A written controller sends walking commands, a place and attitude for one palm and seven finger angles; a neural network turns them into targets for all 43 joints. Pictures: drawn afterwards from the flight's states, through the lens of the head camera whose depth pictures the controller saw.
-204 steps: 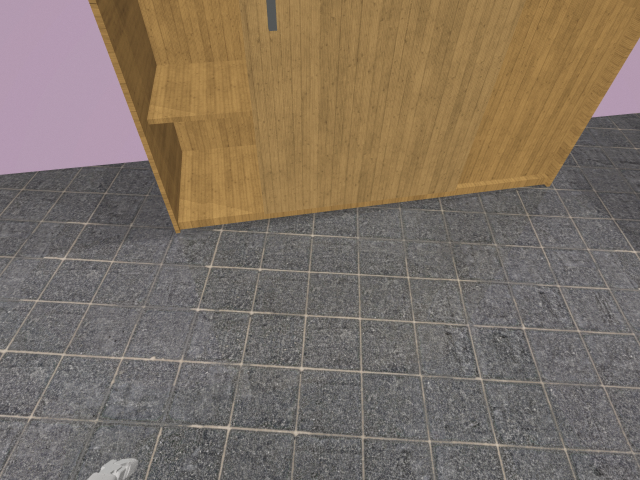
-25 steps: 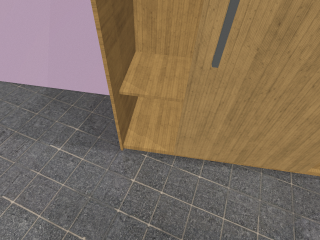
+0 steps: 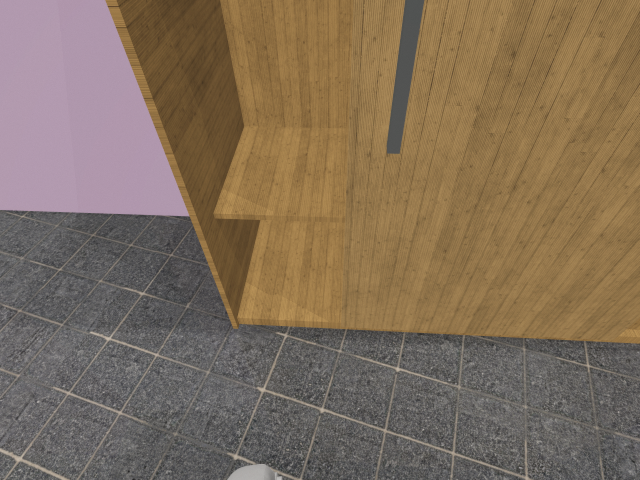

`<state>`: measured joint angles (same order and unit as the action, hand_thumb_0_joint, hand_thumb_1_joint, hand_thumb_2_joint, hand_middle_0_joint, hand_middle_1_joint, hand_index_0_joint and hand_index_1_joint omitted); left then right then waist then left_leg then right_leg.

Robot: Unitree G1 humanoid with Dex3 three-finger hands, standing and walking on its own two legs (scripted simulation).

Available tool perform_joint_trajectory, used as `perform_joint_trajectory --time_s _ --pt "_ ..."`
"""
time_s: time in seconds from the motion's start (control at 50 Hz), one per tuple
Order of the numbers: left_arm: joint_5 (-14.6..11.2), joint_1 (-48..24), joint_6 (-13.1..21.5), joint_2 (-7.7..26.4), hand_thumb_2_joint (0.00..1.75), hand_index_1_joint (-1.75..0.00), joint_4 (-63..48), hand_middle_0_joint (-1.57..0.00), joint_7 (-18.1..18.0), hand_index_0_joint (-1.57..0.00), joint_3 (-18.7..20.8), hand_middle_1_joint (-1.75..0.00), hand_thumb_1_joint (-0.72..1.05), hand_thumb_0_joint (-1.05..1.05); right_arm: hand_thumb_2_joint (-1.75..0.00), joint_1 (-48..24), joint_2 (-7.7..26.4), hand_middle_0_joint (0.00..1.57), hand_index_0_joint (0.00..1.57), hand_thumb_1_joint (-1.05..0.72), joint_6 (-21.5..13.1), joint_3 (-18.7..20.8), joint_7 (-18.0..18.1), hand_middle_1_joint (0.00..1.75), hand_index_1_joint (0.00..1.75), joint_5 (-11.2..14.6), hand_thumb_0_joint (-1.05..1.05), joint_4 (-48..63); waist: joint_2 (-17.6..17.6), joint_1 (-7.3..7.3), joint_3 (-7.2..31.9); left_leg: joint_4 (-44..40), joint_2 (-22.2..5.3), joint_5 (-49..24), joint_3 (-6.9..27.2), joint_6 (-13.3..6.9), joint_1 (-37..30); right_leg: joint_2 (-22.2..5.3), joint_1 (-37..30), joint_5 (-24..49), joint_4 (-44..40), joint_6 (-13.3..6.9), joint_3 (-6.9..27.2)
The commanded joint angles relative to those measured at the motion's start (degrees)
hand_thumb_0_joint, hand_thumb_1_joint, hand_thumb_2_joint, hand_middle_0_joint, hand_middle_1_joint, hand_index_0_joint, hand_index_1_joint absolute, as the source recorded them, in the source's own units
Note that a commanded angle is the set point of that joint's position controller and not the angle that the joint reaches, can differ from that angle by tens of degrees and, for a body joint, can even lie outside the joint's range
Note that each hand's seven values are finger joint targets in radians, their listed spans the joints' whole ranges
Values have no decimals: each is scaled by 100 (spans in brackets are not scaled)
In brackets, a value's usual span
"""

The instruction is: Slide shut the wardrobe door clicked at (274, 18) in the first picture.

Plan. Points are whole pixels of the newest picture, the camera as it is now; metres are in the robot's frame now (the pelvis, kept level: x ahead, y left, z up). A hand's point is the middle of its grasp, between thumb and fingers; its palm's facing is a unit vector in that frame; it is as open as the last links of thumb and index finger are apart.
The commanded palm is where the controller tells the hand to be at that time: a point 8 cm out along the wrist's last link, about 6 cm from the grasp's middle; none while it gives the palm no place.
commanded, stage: take the last steps up to it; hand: right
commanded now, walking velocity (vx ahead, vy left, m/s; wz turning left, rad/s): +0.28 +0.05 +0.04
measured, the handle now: (403, 63) +0.68 -0.10 +0.20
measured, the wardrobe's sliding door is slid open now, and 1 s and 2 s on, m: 0.37 0.37 0.37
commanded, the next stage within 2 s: come to a stop and stand still in 0.38 s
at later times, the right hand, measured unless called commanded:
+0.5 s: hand (415, 459) +0.20 -0.12 -0.17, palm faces +0.04 +0.98 -0.20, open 7.2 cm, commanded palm none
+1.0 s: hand (425, 453) +0.21 -0.14 -0.18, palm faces +0.03 +0.96 -0.29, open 7.4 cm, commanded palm none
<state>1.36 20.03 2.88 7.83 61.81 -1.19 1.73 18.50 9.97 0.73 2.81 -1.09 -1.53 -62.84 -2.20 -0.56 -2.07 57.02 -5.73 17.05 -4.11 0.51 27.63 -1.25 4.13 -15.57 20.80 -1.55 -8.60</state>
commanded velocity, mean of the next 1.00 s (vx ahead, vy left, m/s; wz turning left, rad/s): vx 0.03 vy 0.01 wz -0.01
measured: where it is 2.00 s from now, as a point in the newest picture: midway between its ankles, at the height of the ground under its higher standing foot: outside the picture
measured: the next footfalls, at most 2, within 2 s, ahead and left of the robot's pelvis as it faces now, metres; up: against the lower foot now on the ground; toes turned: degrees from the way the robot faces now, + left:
left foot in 0.22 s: +0.20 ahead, +0.15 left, +0.00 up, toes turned +9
right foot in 0.60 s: +0.29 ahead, -0.06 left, +0.00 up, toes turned -6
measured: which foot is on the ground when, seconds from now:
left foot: up 0.00-0.20, down 0.22-0.70, up 0.72-0.98, down 1.00-1.00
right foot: down 0.00-0.22, up 0.24-0.58, down 0.60-1.00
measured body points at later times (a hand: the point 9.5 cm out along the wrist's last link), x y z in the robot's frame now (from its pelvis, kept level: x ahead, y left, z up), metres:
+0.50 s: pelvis +0.15 +0.06 +0.00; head +0.16 +0.06 +0.45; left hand +0.20 +0.29 -0.16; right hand +0.19 -0.17 -0.15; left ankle +0.16 +0.15 -0.74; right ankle +0.19 -0.07 -0.70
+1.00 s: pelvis +0.17 +0.07 -0.02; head +0.20 +0.09 +0.43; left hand +0.25 +0.31 -0.17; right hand +0.21 -0.19 -0.16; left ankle +0.15 +0.20 -0.74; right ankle +0.25 -0.06 -0.74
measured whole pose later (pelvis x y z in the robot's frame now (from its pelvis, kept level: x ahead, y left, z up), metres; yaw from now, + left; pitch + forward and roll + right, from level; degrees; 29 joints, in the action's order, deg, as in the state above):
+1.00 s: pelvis +0.17 +0.07 -0.02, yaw +2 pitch -1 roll -1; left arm 1.1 6.9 -2.0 10.0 58.3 -1.2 2.9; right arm 13.5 12.3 2.0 3.0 1.9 -1.0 -57.7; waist 0.3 -1.1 -4.5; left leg 35.3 -3.4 21.5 -0.8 0.7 14.3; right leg -3.3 19.6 -8.8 29.2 0.2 -7.0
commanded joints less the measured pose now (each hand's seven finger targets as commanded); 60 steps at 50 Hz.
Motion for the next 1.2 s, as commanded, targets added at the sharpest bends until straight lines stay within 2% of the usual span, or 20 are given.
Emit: perform_joint_trajectory --time_s 0.0,0.1,0.16,0.18,0.2,0.22,0.28,0.34,0.46,0.54,0.58,0.64,0.74,0.84,0.94,0.96,0.98,1.02,1.08,1.18 --pt "-4 439 113 814 90 -30 -32 -20 -57 -20 184 -30 90 0 -90 -614 153 20 20 -90 -158 50 -24 30 30 24 0 548 710 169 -500 -825 -145 -245 15 69 565 -1539 -29 1035 -1161 -827 1008" --pt "53 562 55 900 90 -30 152 -20 -33 -20 221 -30 90 0 -90 -1046 183 20 20 -90 -206 72 -34 30 30 39 0 703 845 233 -592 -1865 82 -190 -214 -67 -148 -1595 140 1242 -759 -728 892" --pt "19 431 18 854 90 -30 188 -20 -19 -20 199 -30 90 0 -90 -36 424 20 20 -90 -297 172 -4 30 30 2 0 372 459 -285 -146 -2797 412 -611 -433 -208 -1977 -1178 624 1578 630 -394 434" --pt "-43 498 45 691 90 -30 177 -20 27 -20 170 -30 90 0 -90 729 812 20 20 -90 -377 260 43 30 30 -26 0 141 -227 -613 439 -3082 -278 -411 429 -464 -3233 -814 1383 1154 2022 -178 119" --pt "-104 644 48 313 90 -30 -42 -20 62 -20 87 -30 90 0 -90 1276 1458 20 20 -90 -412 402 129 30 30 -1 0 69 -1706 -655 901 -3872 -1857 -802 2715 -1041 -4059 -37 2656 -1575 3917 62 -99" --pt "-111 372 -16 567 90 -30 -105 -20 40 -20 124 -30 90 0 -90 1174 1518 20 20 -90 -390 377 156 30 30 96 0 70 -1382 -661 940 -4293 -2013 -225 3040 -1285 -3459 -183 2697 -1907 4766 -47 634" --pt "-12 -102 -86 391 90 -30 -134 -20 88 -20 170 -30 90 0 -90 -135 735 20 20 -90 -372 149 212 30 30 66 0 427 -164 -130 -137 -4570 -1391 70 1683 -1051 -1653 -646 2705 -573 4933 -3 851" --pt "16 323 -206 219 90 -30 23 -20 98 -20 127 -30 90 0 -90 -343 473 20 20 -90 -444 62 235 30 30 25 0 440 -387 224 -62 -4584 -1020 -1248 652 -934 -1233 -622 2156 -322 4062 174 618" --pt "-12 -360 -161 233 90 -30 -281 -20 148 -20 64 -30 90 0 -90 -103 663 20 20 -90 -430 87 205 30 30 12 0 354 -362 44 15 -4476 -932 -1605 554 -1093 -1752 -416 1996 -256 2300 226 361" --pt "-52 -320 -131 300 90 -30 -137 -20 41 -20 -67 -30 90 0 -90 -231 519 20 20 -90 -315 -34 277 30 30 88 0 245 -216 185 110 -3664 -506 -2627 159 -620 -1595 -297 607 1165 532 297 472" --pt "-50 -330 -89 793 90 -30 -134 -20 -20 -20 -21 -30 90 0 -90 113 263 20 20 -90 -212 -102 331 30 30 118 0 191 727 24 238 -3326 -67 -1297 77 -156 -1337 -1060 30 3557 372 -14 1083" --pt "-112 -724 -186 923 90 -30 -237 -20 -128 -20 1 -30 90 0 -90 219 383 20 20 -90 -45 -116 365 30 30 112 0 131 1484 -50 -69 -2982 138 -46 -36 55 -1588 -1408 537 3927 -147 -417 1447" --pt "-73 -713 -315 1296 90 -30 -411 -20 -257 -20 260 -30 90 0 -90 153 565 20 20 -90 120 16 316 30 30 64 0 357 1067 100 692 -836 276 1387 375 69 -563 -1984 -516 5409 49 -1059 1625" --pt "-25 -1012 -387 1254 90 -30 -590 -20 -196 -20 355 -30 90 0 -90 -59 373 20 20 -90 196 106 285 30 30 63 0 641 773 81 888 -309 297 1168 505 121 -530 -1822 2 3912 64 -1001 1348" --pt "-26 -1348 -425 1058 90 -30 -633 -20 -13 -20 292 -30 90 0 -90 623 277 20 20 -90 79 39 286 30 30 50 0 413 831 -250 620 -2774 342 -94 100 41 -2154 -1180 1542 -108 -40 -405 1123" --pt "-69 -1221 -441 784 90 -30 -592 -20 35 -20 242 -30 90 0 -90 649 472 20 20 -90 7 27 300 30 30 -4 0 364 141 -221 445 -3674 109 -9 457 7 -2249 -633 1816 -842 442 -85 808" --pt "-123 -1097 -483 416 90 -30 -655 -20 84 -20 156 -30 90 0 -90 284 884 20 20 -90 -67 20 304 30 30 -37 0 472 -988 -25 101 -4609 -932 1471 1890 -365 -1489 -135 1977 -1146 1167 247 519" --pt "-34 -1354 -583 602 90 -30 -701 -20 147 -20 166 -30 90 0 -90 -382 1240 20 20 -90 -51 91 307 30 30 -13 0 760 -1355 -109 -569 -5378 -1301 2629 2565 -665 -78 -119 1703 -929 2056 209 775" --pt "-13 -782 -504 776 90 -30 -422 -20 168 -20 188 -30 90 0 -90 -704 1070 20 20 -90 -106 93 287 30 30 4 0 799 -767 94 -642 -4894 -1046 1032 1806 -696 -744 -146 1956 -386 2600 193 880" --pt "-52 -798 -401 775 90 -30 -544 -20 105 -20 126 -30 90 0 -90 -4 1161 20 20 -90 -160 181 312 30 30 5 0 590 -520 -237 11 -3996 -1235 -2276 1417 -954 -2422 -53 2209 -702 2293 355 740"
